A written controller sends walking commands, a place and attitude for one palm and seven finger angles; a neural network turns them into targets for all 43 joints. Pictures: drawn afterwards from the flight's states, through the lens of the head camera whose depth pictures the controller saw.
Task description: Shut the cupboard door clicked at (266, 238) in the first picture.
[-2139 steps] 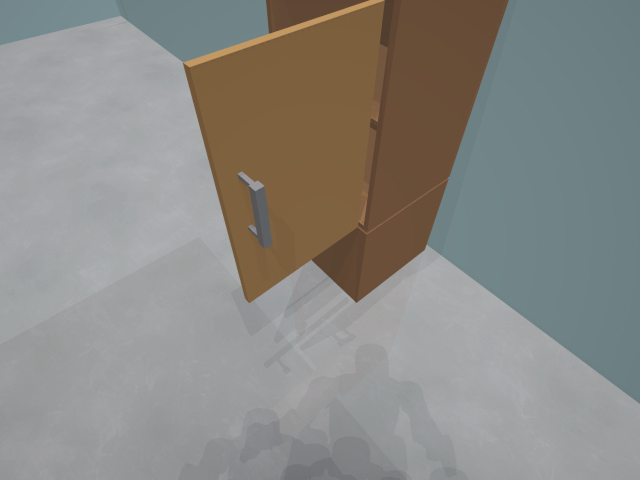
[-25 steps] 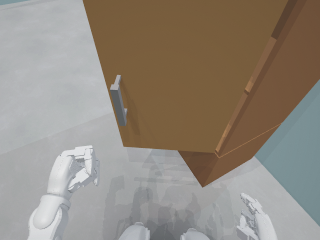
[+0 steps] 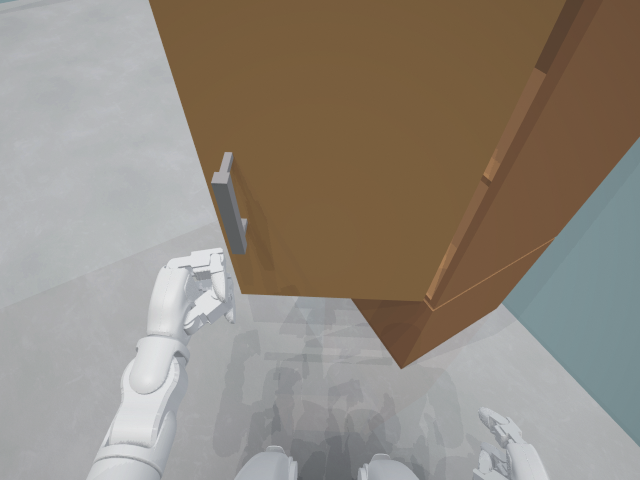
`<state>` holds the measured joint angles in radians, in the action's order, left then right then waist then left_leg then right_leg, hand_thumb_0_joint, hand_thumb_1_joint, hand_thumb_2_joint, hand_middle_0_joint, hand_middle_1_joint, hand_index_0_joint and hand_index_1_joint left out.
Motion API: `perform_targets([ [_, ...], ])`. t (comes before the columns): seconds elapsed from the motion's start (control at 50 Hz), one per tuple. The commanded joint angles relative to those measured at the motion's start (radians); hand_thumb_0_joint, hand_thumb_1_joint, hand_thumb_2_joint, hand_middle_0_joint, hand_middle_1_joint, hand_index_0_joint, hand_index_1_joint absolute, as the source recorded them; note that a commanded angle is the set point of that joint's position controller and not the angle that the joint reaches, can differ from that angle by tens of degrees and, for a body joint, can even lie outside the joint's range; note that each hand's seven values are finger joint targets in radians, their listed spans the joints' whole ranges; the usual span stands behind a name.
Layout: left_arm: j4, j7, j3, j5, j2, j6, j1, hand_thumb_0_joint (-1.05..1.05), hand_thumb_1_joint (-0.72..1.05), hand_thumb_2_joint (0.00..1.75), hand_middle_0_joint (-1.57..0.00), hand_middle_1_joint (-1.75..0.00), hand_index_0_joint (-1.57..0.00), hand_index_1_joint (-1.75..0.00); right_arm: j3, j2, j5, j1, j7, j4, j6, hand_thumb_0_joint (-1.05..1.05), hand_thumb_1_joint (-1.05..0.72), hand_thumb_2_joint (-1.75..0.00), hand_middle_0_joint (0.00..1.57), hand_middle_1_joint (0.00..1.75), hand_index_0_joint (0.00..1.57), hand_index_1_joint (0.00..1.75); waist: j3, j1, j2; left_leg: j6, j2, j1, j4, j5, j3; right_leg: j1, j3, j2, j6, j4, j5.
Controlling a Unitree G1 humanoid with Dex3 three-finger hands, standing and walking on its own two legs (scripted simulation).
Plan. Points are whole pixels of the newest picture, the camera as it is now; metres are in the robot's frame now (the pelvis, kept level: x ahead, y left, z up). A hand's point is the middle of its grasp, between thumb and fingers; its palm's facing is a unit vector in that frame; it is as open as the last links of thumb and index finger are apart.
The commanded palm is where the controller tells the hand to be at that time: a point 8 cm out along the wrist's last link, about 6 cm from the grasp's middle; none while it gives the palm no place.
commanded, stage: bring the fist close to the handle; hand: left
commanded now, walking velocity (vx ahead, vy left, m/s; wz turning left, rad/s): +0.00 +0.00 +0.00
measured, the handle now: (233, 206) +0.47 +0.14 +0.05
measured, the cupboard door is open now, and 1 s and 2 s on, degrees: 57 57 40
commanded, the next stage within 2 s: push the door shut along its arc in 0.58 s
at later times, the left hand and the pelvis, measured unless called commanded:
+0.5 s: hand (242, 277) +0.35 +0.11 +0.05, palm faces -0.02 -1.00 -0.02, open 3.1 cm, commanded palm +0.33 +0.17 +0.06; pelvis +0.00 -0.01 +0.00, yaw +0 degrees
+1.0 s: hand (251, 252) +0.38 +0.11 +0.06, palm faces -0.10 -0.99 -0.04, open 3.1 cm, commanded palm +0.37 +0.16 +0.06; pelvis -0.01 -0.01 +0.00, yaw +0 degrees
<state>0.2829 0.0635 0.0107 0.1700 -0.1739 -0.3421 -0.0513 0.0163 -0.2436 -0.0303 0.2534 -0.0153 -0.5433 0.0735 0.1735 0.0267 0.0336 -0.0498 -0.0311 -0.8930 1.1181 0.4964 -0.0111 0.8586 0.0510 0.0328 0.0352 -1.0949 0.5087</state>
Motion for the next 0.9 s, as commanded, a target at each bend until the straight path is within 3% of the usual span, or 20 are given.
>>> perform_targets([
  [0.0, -0.169, -0.017, 0.06, 0.0, -0.102, -0.072, -0.275, 0.0, 0.9, 0.9, -1.3, -1.5, -1.3, -1.5, -0.055, -0.134, -0.003, -0.02, -0.004, 0.127, 0.031, 0.0, -0.9, -0.9, 0.2, 0.3, 0.2, 0.3, 0.269, 0.016, -0.021, 0.023, 0.035, 0.212, -0.159, -0.241, 0.068, -0.135, -0.036, -0.018, -0.001, 0.155, -0.248],
  [0.06, -0.151, -0.023, 0.015, -0.004, -0.055, -0.077, -0.336, 0.0, 0.9, 0.9, -1.3, -1.5, -1.3, -1.5, -0.054, -0.128, -0.005, -0.02, 0.003, 0.125, 0.022, 0.0, -0.9, -0.9, 0.2, 0.3, 0.2, 0.3, 0.277, 0.026, -0.014, 0.027, 0.037, 0.236, -0.163, -0.248, 0.07, -0.121, -0.03, -0.02, -0.003, 0.153, -0.25],
  [0.14, -0.065, -0.044, 0.033, -0.014, -0.064, -0.075, -0.401, 0.0, 0.9, 0.9, -1.3, -1.5, -1.3, -1.5, -0.055, -0.132, -0.002, -0.011, 0.006, 0.109, 0.006, 0.0, -0.9, -0.9, 0.2, 0.3, 0.2, 0.3, 0.259, 0.035, -0.056, 0.025, 0.038, 0.21, -0.159, -0.233, 0.068, -0.117, -0.034, -0.019, -0.005, 0.158, -0.246],
  [0.16, -0.058, -0.047, 0.016, -0.017, -0.049, -0.08, -0.446, 0.0, 0.9, 0.9, -1.3, -1.5, -1.3, -1.5, -0.055, -0.13, -0.002, -0.014, 0.006, 0.105, 0.004, 0.0, -0.9, -0.9, 0.2, 0.3, 0.2, 0.3, 0.255, 0.044, -0.037, 0.024, 0.036, 0.212, -0.157, -0.219, 0.066, -0.103, -0.035, -0.02, -0.006, 0.16, -0.234],
  [0.2, -0.05, -0.057, 0.09, -0.018, -0.111, -0.087, -0.388, 0.0, 0.9, 0.9, -1.3, -1.5, -1.3, -1.5, -0.059, -0.136, 0.001, -0.006, 0.008, 0.11, -0.004, 0.0, -0.9, -0.9, 0.2, 0.3, 0.2, 0.3, 0.292, 0.006, -0.029, 0.026, 0.032, 0.215, -0.163, -0.237, 0.061, -0.146, -0.042, -0.018, 0.0, 0.16, -0.251],
  [0.22, -0.061, -0.055, 0.066, -0.021, -0.085, -0.092, -0.373, 0.0, 0.9, 0.9, -1.3, -1.5, -1.3, -1.5, -0.057, -0.13, 0.001, -0.012, 0.012, 0.119, -0.008, 0.0, -0.9, -0.9, 0.2, 0.3, 0.2, 0.3, 0.32, 0.006, -0.027, 0.027, 0.032, 0.228, -0.168, -0.259, 0.056, -0.167, -0.042, -0.021, -0.002, 0.154, -0.278],
  [0.26, -0.052, -0.053, 0.047, -0.017, -0.063, -0.094, -0.375, 0.0, 0.9, 0.9, -1.3, -1.5, -1.3, -1.5, -0.056, -0.126, 0.0, -0.011, 0.016, 0.121, -0.014, 0.0, -0.9, -0.9, 0.2, 0.3, 0.2, 0.3, 0.304, 0.008, -0.024, 0.028, 0.033, 0.228, -0.172, -0.259, 0.055, -0.16, -0.038, -0.02, -0.002, 0.156, -0.277],
  [0.3, -0.024, -0.053, 0.08, -0.016, -0.098, -0.093, -0.365, 0.0, 0.9, 0.9, -1.3, -1.5, -1.3, -1.5, -0.057, -0.132, 0.001, -0.004, 0.013, 0.117, -0.023, 0.0, -0.9, -0.9, 0.2, 0.3, 0.2, 0.3, 0.278, 0.011, -0.056, 0.022, 0.032, 0.196, -0.167, -0.248, 0.051, -0.173, -0.047, -0.017, -0.004, 0.166, -0.284],
  [0.34, -0.014, -0.047, 0.059, -0.016, -0.08, -0.1, -0.418, 0.0, 0.9, 0.9, -1.3, -1.5, -1.3, -1.5, -0.055, -0.129, -0.001, -0.01, 0.012, 0.115, -0.028, 0.0, -0.9, -0.9, 0.2, 0.3, 0.2, 0.3, 0.257, 0.028, -0.075, 0.018, 0.031, 0.168, -0.164, -0.206, 0.044, -0.164, -0.057, -0.022, -0.012, 0.176, -0.251],
  [0.36, -0.012, -0.047, 0.077, -0.016, -0.099, -0.108, -0.441, 0.0, 0.9, 0.9, -1.3, -1.5, -1.3, -1.5, -0.057, -0.13, -0.002, -0.008, 0.009, 0.11, -0.028, 0.0, -0.9, -0.9, 0.2, 0.3, 0.2, 0.3, 0.255, 0.026, -0.08, 0.019, 0.031, 0.165, -0.165, -0.197, 0.045, -0.165, -0.06, -0.022, -0.011, 0.178, -0.239],
  [0.42, -0.049, -0.041, 0.06, -0.011, -0.084, -0.125, -0.445, 0.0, 0.9, 0.9, -1.3, -1.5, -1.3, -1.5, -0.059, -0.129, -0.002, -0.009, 0.007, 0.108, -0.024, 0.0, -0.9, -0.9, 0.2, 0.3, 0.2, 0.3, 0.298, 0.024, -0.023, 0.02, 0.03, 0.212, -0.164, -0.228, 0.046, -0.17, -0.056, -0.023, -0.006, 0.169, -0.268],
  [0.5, -0.021, -0.029, 0.075, -0.003, -0.104, -0.128, -0.419, 0.0, 0.9, 0.9, -1.3, -1.5, -1.3, -1.5, -0.061, -0.135, -0.005, -0.005, 0.004, 0.102, -0.022, 0.0, -0.9, -0.9, 0.2, 0.3, 0.2, 0.3, 0.283, 0.022, -0.049, 0.017, 0.03, 0.19, -0.161, -0.214, 0.045, -0.173, -0.064, -0.021, -0.009, 0.178, -0.257],
  [0.52, -0.021, -0.025, 0.052, -0.005, -0.082, -0.128, -0.439, 0.0, 0.9, 0.9, -1.3, -1.5, -1.3, -1.5, -0.06, -0.131, -0.005, -0.01, 0.004, 0.101, -0.021, 0.0, -0.9, -0.9, 0.2, 0.3, 0.2, 0.3, 0.285, 0.033, -0.049, 0.016, 0.029, 0.189, -0.16, -0.209, 0.042, -0.168, -0.065, -0.025, -0.012, 0.179, -0.257],
  [0.58, -0.02, -0.023, 0.039, -0.005, -0.067, -0.124, -0.434, 0.0, 0.9, 0.9, -1.3, -1.5, -1.3, -1.5, -0.061, -0.129, -0.007, -0.008, 0.005, 0.101, -0.02, 0.0, -0.9, -0.9, 0.2, 0.3, 0.2, 0.3, 0.284, 0.028, -0.026, 0.019, 0.03, 0.211, -0.166, -0.211, 0.045, -0.155, -0.057, -0.023, -0.009, 0.179, -0.251],
  [0.66, 0.004, -0.031, 0.072, -0.004, -0.094, -0.121, -0.46, 0.0, 0.9, 0.9, -1.3, -1.5, -1.3, -1.5, -0.059, -0.13, -0.006, -0.01, 0.001, 0.099, -0.024, 0.0, -0.9, -0.9, 0.2, 0.3, 0.2, 0.3, 0.27, 0.03, -0.067, 0.016, 0.029, 0.182, -0.163, -0.193, 0.043, -0.163, -0.065, -0.024, -0.013, 0.185, -0.238],
  [0.68, -0.006, -0.028, 0.065, -0.005, -0.093, -0.126, -0.462, 0.0, 0.9, 0.9, -1.3, -1.5, -1.3, -1.5, -0.059, -0.129, -0.006, -0.015, 0.002, 0.101, -0.023, 0.0, -0.9, -0.9, 0.2, 0.3, 0.2, 0.3, 0.275, 0.027, -0.049, 0.016, 0.026, 0.181, -0.162, -0.19, 0.04, -0.165, -0.069, -0.026, -0.013, 0.186, -0.236],
  [0.72, 0.023, -0.019, 0.078, -0.014, -0.125, -0.129, -0.534, 0.0, 0.9, 0.9, -1.3, -1.5, -1.3, -1.5, -0.056, -0.132, -0.006, -0.007, -0.002, 0.088, -0.025, 0.0, -0.9, -0.9, 0.2, 0.3, 0.2, 0.3, 0.266, 0.047, -0.055, 0.014, 0.028, 0.168, -0.154, -0.179, 0.042, -0.156, -0.075, -0.026, -0.015, 0.184, -0.232],
  [0.8, 0.08, 0.006, 0.105, -0.006, -0.155, -0.133, -0.609, 0.0, 0.9, 0.9, -1.3, -1.5, -1.3, -1.5, -0.055, -0.135, -0.008, 0.004, -0.006, 0.078, -0.024, 0.0, -0.9, -0.9, 0.2, 0.3, 0.2, 0.3, 0.284, 0.047, -0.042, 0.013, 0.025, 0.155, -0.142, -0.176, 0.041, -0.161, -0.086, -0.025, -0.014, 0.182, -0.23],
  [0.88, 0.144, 0.044, 0.092, 0.004, -0.14, -0.127, -0.676, 0.0, 0.9, 0.9, -1.3, -1.5, -1.3, -1.5, -0.055, -0.136, -0.011, 0.014, -0.003, 0.068, -0.023, 0.0, -0.9, -0.9, 0.2, 0.3, 0.2, 0.3, 0.32, 0.055, -0.02, 0.015, 0.025, 0.175, -0.139, -0.201, 0.043, -0.153, -0.084, -0.024, -0.013, 0.173, -0.258],
])
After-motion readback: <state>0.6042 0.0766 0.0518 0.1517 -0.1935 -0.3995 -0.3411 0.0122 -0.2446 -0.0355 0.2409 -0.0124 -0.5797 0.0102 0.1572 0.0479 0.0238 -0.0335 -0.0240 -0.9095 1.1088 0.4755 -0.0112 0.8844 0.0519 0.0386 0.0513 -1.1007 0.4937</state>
